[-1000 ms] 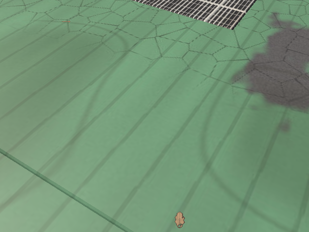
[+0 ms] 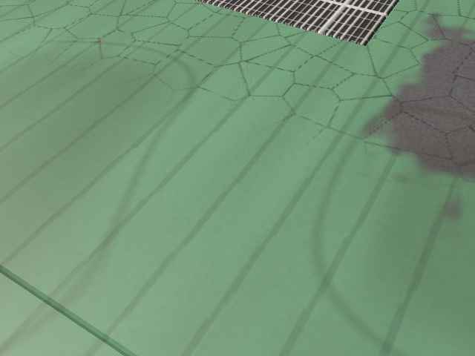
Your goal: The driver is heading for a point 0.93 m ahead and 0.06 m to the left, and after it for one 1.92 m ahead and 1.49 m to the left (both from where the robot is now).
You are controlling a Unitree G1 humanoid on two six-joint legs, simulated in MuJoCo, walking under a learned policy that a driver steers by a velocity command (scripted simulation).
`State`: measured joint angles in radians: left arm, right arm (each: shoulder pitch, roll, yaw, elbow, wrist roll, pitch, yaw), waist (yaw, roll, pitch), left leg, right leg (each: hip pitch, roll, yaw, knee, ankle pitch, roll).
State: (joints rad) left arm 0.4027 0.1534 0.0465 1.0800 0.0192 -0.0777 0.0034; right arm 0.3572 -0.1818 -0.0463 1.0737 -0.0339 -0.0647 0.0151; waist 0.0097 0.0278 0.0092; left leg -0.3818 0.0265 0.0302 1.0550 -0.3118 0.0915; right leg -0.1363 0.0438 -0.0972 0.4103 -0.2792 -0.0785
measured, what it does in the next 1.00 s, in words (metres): walks ahead: left foot, then right foot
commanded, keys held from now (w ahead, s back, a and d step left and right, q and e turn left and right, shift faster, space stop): w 1.00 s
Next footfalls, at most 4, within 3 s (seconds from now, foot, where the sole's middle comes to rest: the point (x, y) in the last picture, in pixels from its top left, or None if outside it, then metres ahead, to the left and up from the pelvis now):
0.34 left None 0.36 0.08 -0.78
0.90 right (287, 304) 0.67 -0.08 -0.78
1.44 left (235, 226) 0.96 0.08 -0.78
2.10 right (286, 223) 0.97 -0.10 -0.78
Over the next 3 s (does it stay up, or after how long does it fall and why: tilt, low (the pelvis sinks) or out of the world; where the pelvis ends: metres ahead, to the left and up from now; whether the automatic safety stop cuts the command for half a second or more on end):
stays up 0.86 -0.01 0.00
